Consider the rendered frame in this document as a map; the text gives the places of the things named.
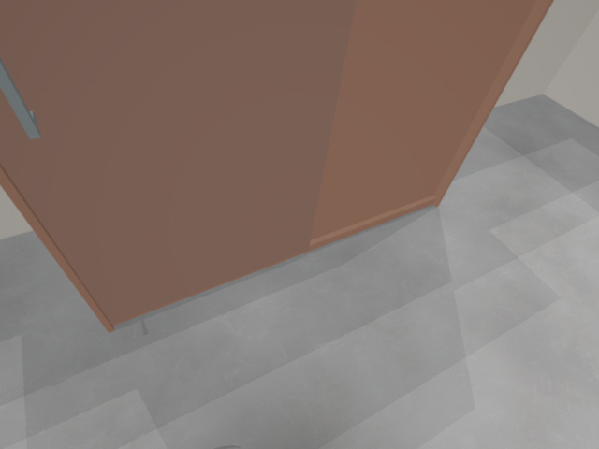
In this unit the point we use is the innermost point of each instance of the wardrobe door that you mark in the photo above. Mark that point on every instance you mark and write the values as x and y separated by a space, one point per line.
415 74
183 142

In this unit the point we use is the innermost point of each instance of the handle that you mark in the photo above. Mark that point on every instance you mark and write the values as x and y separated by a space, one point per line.
27 118

